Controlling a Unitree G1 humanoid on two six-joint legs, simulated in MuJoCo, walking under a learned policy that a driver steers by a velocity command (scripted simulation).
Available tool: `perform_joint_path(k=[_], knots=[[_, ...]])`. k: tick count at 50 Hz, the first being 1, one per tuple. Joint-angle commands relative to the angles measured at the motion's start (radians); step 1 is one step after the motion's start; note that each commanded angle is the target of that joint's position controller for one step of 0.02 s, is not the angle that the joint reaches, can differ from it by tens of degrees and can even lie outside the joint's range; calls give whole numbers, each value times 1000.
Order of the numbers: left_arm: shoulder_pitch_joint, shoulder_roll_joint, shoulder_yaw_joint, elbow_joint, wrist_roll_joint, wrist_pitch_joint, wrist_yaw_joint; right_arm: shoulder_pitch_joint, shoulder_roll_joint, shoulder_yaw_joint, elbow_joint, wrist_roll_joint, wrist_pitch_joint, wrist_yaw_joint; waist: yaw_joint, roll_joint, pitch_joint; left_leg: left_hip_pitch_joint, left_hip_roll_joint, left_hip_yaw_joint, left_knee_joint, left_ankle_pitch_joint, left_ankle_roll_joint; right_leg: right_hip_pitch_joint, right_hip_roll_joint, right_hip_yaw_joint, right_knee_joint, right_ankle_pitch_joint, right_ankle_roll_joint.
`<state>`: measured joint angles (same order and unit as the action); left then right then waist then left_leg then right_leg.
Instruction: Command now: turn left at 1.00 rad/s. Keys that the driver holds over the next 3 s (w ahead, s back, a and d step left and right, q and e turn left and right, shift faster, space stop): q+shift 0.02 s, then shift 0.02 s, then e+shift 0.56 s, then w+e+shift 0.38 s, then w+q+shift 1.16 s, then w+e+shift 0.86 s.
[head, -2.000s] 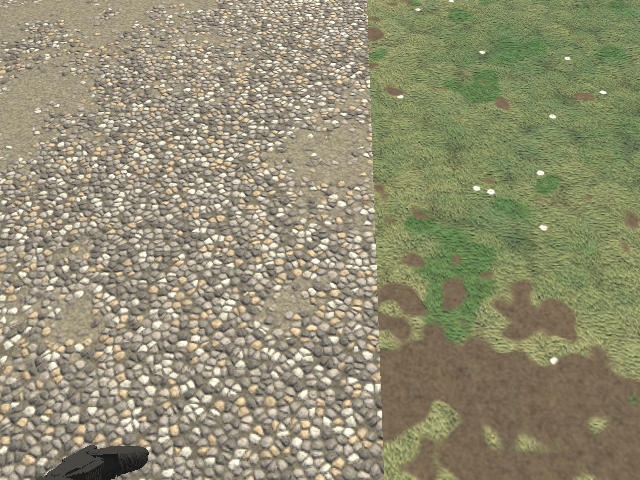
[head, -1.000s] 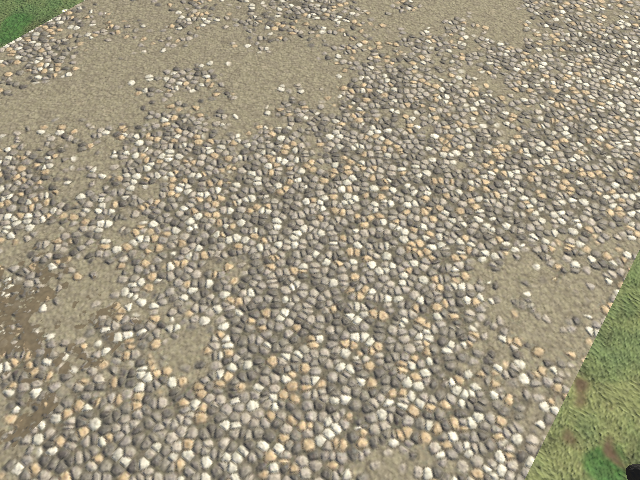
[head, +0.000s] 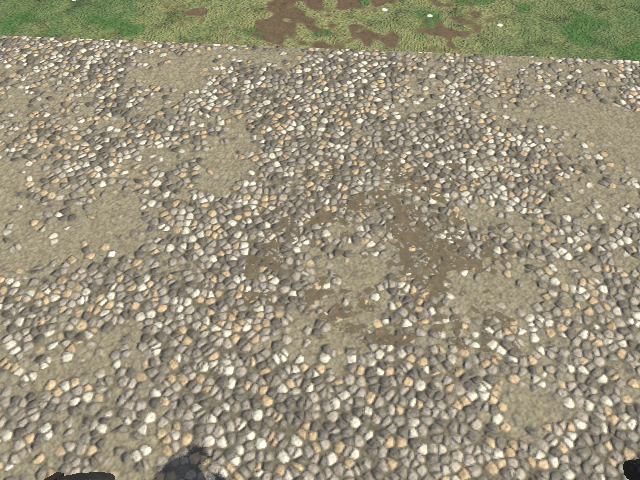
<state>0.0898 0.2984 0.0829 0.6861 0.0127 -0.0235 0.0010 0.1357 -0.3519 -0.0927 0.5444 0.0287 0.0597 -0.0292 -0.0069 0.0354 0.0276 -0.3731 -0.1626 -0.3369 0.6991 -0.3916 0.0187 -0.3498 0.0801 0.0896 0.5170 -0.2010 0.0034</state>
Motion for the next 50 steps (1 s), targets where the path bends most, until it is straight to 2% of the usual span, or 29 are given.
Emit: perform_joint_path(k=[1, 2, 3, 5, 7, 9, 12, 14, 15, 16, 17, 18, 19, 21, 26, 30, 32, 33, 34, 35, 36, 37, 38, 39, 40, 41, 43, 46, 50], knots=[[-2, 168, 47, -86, 28, -9, 11, 80, -177, -50, -72, -10, -25, 4, -33, -268, -117, -275, 84, 105, 419, -223, -51, 251, -490, 477, -229, 236, -278], [-28, 117, 32, -98, 20, -6, 21, 62, -201, -60, -49, -6, -22, 5, -25, -198, -91, -263, 113, 135, 484, -148, -67, 207, -425, 363, -215, 175, -252], [-38, 98, 23, -99, 10, 1, 27, 60, -172, -54, -27, -13, -15, -1, -23, -143, -75, -242, 120, 152, 525, -98, -83, 177, -356, 281, -204, 132, -221], [-13, 102, 11, -83, -6, 11, 33, 55, -87, -23, -21, -22, -14, -1, -4, -116, -57, -218, 102, 181, 560, -68, -101, 153, -310, 208, -205, 224, -228], [16, 86, 0, -63, -1, 13, 25, 33, -17, 8, -21, -25, -26, -1, 9, -137, -79, -152, 107, 197, 390, -77, -105, 176, -265, 145, -196, 268, -223], [-1, 70, -11, -54, -10, 16, 7, 22, 43, 37, -13, -45, -36, 4, 4, -198, -103, -5, 150, 261, 103, -99, -113, 163, -222, 106, -187, 257, -201], [72, 186, 26, -44, -38, 34, -2, 23, -27, 9, 14, -24, -44, 4, 26, -254, -82, 85, 91, 313, -170, 32, -110, 185, -236, 196, -140, 303, -212], [80, 192, 29, -50, -60, 33, 4, 72, -60, -4, 36, -18, -50, 2, -1, -227, -100, 230, 102, 286, -366, 191, -52, 133, -228, 246, -109, 299, -171], [78, 160, 20, -56, -57, 24, 5, 115, -99, -15, 39, -24, -50, -7, -14, -175, -138, 363, 196, 234, -350, 267, -14, 31, -205, 234, -62, 190, -118], [82, 86, 1, -81, -44, 10, -3, 124, -182, -35, 41, -50, -39, -19, 7, 55, -152, 452, 390, 82, -297, 471, 84, -153, -106, 100, 106, -23, -41], [76, 89, 0, -92, -50, 2, -3, 102, -166, -38, 55, -67, -32, -14, -5, 237, -141, 373, 521, -16, -331, 565, 206, -233, -47, -52, 251, -333, 6], [79, 149, 22, -80, -46, 7, -1, 73, -97, -18, 27, -75, -40, -13, -24, 178, -119, 351, 552, -20, -349, 651, 255, -267, -81, -43, 470, -421, 42], [105, 158, 36, -63, -51, 21, 2, 32, -55, -4, 22, -70, -48, -15, -1, 138, -104, 335, 522, 41, -345, 677, 236, -289, -94, -36, 589, -400, 57], [141, 120, 32, -51, -42, 58, 9, -42, -34, 0, 24, -38, -63, -18, 27, 125, -59, 319, 457, 172, -341, 673, 184, -327, -132, -36, 632, -285, 92], [49, 55, 1, -130, -42, 73, -23, -13, -69, -18, 52, -40, -53, -23, -23, 120, -63, 330, 444, 316, -338, 630, 179, -256, -160, -117, 415, -163, 99], [68, 96, 15, -161, -41, 86, -43, -13, -124, -41, 66, -13, -62, 3, -13, 130, -81, 302, 487, 367, -278, 650, 150, -108, -133, -184, 234, -143, 41], [118, 99, 23, -152, -52, 97, -42, 6, -134, -49, 81, 12, -80, 19, 13, 109, -109, 241, 499, 385, -268, 269, 114, 31, -103, -223, 141, -122, -10], [187, 121, 37, -126, -57, 94, -35, 15, -114, -44, 91, 11, -89, 25, 42, 66, -117, 145, 468, 423, -206, 40, 83, 168, -68, -234, 106, -139, -47], [347, 174, 66, -69, -68, 85, -23, 3, -58, -26, 88, -12, -95, 31, 109, -51, -141, -34, 402, 488, 13, -79, 40, 395, -67, -164, 58, -206, -113], [455, 335, 102, -68, -64, 55, -12, -92, 26, 3, 4, -44, -109, 31, 145, -384, -95, -455, 210, 528, 477, -258, -59, 570, -333, 439, -148, -450, -308], [461, 303, 80, -100, -42, 4, -30, -199, -7, 4, -49, -16, -146, 35, 191, -282, -133, -648, 137, 246, 607, -222, -40, 579, -445, 818, -366, -778, -430], [404, 240, 56, -101, -31, -25, -30, -243, -64, -8, -60, 20, -176, 48, 163, -226, -31, -693, 187, 209, 620, -148, -5, 528, -463, 778, -396, -791, -400], [358, 198, 39, -110, -34, -37, -27, -201, -82, -14, -41, 14, -195, 53, 113, -170, 7, -647, 210, 206, 572, -74, 17, 456, -430, 691, -369, -691, -360], [303, 171, 26, -123, -40, -37, -20, -156, -84, -15, -14, -12, -206, 54, 69, -118, 30, -578, 232, 204, 483, 6, 18, 383, -382, 582, -344, -564, -324], [263, 157, 17, -133, -35, -34, -10, -131, -88, -21, 4, -30, -211, 55, 39, -118, 38, -487, 240, 207, 392, 79, 8, 311, -329, 483, -343, -467, -296], [250, 158, 13, -141, -29, -32, 1, -126, -90, -24, 17, -33, -210, 58, 30, -123, 38, -428, 225, 226, 332, 145, -13, 277, -290, 421, -349, -396, -279], [269, 171, 13, -135, -27, -28, 19, -138, -61, -14, 32, -38, -202, 60, 32, -105, 39, -373, 187, 264, 224, 262, -58, 227, -246, 338, -347, -270, -266], [313, 183, 16, -112, -40, -24, 34, -197, -20, 6, 24, -27, -192, 60, 53, -135, 58, -292, 142, 274, 42, 373, -99, 146, -206, 285, -338, -197, -245], [348, 171, 13, -73, -59, -25, 37, -278, -12, 18, 1, -8, -202, 72, 88, -184, 75, -188, 132, 284, -128, 414, -106, 122, -206, 270, -322, -171, -219]])
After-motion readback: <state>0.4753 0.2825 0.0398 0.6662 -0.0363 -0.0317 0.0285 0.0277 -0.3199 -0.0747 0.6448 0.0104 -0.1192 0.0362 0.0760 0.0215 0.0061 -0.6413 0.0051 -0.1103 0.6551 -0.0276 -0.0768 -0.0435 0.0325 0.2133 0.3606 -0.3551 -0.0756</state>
